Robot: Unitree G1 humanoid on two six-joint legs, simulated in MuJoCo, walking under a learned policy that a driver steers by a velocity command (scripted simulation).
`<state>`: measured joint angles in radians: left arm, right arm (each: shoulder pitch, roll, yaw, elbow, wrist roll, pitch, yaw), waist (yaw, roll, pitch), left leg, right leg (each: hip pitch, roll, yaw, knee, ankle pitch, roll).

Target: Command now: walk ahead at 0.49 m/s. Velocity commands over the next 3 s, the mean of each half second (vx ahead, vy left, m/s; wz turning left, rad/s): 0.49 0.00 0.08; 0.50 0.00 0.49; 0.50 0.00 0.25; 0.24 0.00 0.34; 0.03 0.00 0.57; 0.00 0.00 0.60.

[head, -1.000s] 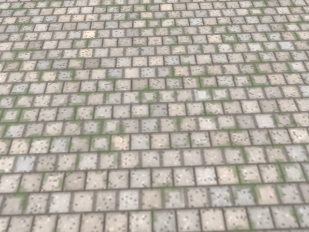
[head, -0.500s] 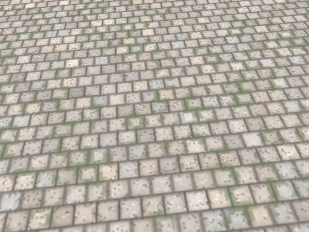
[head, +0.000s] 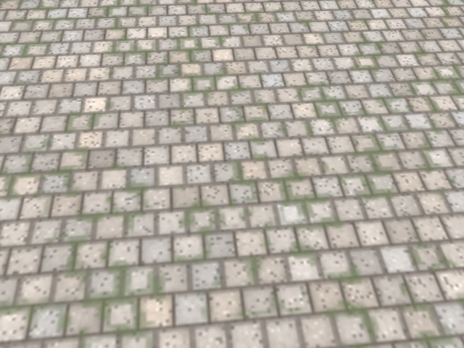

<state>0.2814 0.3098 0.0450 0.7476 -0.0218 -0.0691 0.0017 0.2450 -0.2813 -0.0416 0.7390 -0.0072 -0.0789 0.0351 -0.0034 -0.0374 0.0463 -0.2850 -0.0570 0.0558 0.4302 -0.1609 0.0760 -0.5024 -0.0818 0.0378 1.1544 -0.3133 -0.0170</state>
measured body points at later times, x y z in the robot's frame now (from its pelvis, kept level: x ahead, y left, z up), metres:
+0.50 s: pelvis +0.29 -0.06 +0.00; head +0.32 -0.07 +0.45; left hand +0.43 +0.21 -0.09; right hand +0.36 -0.34 -0.13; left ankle +0.20 +0.09 -0.65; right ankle +0.35 -0.15 -0.74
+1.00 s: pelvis +0.56 +0.04 -0.01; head +0.60 +0.06 +0.44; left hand +0.57 +0.34 -0.13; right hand +0.79 -0.18 -0.10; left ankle +0.60 +0.12 -0.74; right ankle +0.49 -0.15 -0.64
